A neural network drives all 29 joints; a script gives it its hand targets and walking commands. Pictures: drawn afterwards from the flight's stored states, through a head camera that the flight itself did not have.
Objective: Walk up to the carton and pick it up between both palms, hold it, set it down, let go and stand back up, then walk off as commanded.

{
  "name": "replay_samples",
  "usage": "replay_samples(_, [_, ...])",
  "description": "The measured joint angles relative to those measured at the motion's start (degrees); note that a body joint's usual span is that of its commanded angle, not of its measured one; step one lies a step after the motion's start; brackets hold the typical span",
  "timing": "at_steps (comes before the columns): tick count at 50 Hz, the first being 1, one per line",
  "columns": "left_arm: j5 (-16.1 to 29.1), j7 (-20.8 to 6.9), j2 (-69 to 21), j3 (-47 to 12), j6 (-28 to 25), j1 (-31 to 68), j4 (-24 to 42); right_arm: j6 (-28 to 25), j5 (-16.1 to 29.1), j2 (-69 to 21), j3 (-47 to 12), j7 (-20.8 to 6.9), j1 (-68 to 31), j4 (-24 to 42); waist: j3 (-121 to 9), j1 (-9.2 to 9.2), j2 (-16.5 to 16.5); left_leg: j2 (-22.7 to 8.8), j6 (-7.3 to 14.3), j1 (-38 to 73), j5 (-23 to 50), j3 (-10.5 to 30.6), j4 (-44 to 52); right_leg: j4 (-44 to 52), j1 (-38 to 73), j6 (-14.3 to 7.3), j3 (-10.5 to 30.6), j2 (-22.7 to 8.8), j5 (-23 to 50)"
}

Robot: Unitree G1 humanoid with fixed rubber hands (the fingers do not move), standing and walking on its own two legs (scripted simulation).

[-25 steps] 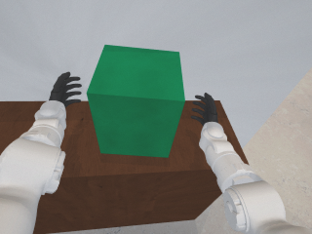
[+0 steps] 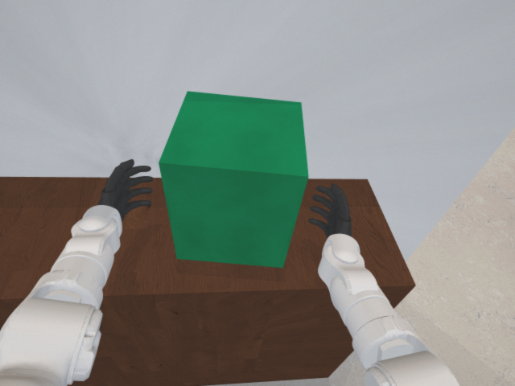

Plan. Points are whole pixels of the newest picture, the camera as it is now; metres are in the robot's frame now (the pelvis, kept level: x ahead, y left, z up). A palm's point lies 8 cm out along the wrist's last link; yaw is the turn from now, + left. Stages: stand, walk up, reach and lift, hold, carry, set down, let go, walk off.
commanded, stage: set down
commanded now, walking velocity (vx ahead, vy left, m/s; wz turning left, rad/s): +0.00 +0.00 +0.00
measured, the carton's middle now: (237, 183) +0.49 +0.00 +0.05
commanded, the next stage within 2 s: none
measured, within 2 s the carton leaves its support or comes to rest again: neither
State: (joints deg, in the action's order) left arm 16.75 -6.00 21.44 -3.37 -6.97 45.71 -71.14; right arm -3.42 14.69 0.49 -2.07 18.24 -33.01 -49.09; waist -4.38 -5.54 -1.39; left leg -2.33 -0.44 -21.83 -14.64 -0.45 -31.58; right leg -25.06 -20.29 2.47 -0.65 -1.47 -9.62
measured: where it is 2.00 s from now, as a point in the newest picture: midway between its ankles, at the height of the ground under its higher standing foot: outside the picture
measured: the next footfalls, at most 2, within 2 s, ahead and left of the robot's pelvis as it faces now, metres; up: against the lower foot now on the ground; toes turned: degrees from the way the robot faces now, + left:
none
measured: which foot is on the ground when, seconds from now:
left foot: down 0.00-1.00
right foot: down 0.00-1.00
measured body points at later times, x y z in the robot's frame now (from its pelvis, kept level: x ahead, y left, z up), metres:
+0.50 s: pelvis +0.00 +0.00 +0.01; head +0.00 +0.03 +0.46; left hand +0.36 +0.25 +0.06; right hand +0.31 -0.17 +0.06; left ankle +0.01 +0.12 -0.74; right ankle +0.03 -0.15 -0.74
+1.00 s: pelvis +0.01 +0.00 +0.01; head +0.00 +0.03 +0.46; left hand +0.24 +0.25 +0.06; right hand +0.22 -0.17 +0.07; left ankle +0.01 +0.12 -0.74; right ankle +0.03 -0.15 -0.74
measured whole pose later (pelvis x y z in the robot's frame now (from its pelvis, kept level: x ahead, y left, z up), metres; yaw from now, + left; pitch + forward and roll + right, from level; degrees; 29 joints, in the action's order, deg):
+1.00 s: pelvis +0.01 +0.00 +0.01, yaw -1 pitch -7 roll -1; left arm 16.7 -8.3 26.7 2.8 14.7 -10.5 3.5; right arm 14.5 9.7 -0.9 -3.8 18.9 21.9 14.8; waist 5.0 4.3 -2.7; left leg -2.4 -0.6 -2.4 -13.1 -2.4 -22.3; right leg -17.6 -2.4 1.8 0.9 -1.3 -8.4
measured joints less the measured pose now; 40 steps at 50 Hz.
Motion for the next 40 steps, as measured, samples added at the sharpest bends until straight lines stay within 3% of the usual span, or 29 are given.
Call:
replay_samples(11, [-3.36, -0.79, 0.72, 4.44, 10.94, -15.90, 26.22, 2.44, -0.71, -1.33, 0.70, 1.68, 12.82, 15.95, 4.18, 2.85, -0.61, -0.44, 0.10, 8.91, -0.30, -0.75, 2.77, 5.44, 9.81, 0.24, 0.58, 0.45, 1.45])
replay_samples(17, [-2.74, -0.55, 1.75, 4.64, 14.75, -21.64, 34.10, 5.91, -1.44, -0.51, 1.99, 0.62, 17.69, 22.32, 5.79, 3.84, -0.98, -0.29, 0.24, 11.99, -0.12, -1.01, 3.89, 6.32, 12.71, 0.02, 0.77, 0.31, 1.53])
replay_samples(24, [-1.43, -0.58, 2.87, 4.50, 17.12, -25.06, 38.75, 10.01, -2.12, 0.25, 2.80, -0.54, 22.29, 29.18, 6.23, 4.69, -1.12, -0.09, 0.29, 12.29, 0.47, -1.35, 4.74, 5.60, 12.17, -0.25, 1.09, 0.13, 1.36])
replay_samples(40, [-2.21, -2.80, 3.04, 7.65, 23.19, -41.87, 62.21, 14.53, -3.32, -0.47, -1.53, 0.88, 42.39, 51.77, 8.38, 7.77, -1.19, -0.28, -0.23, 18.06, 1.56, -2.15, 8.85, 7.48, 16.58, -0.40, 1.76, 0.36, 1.49])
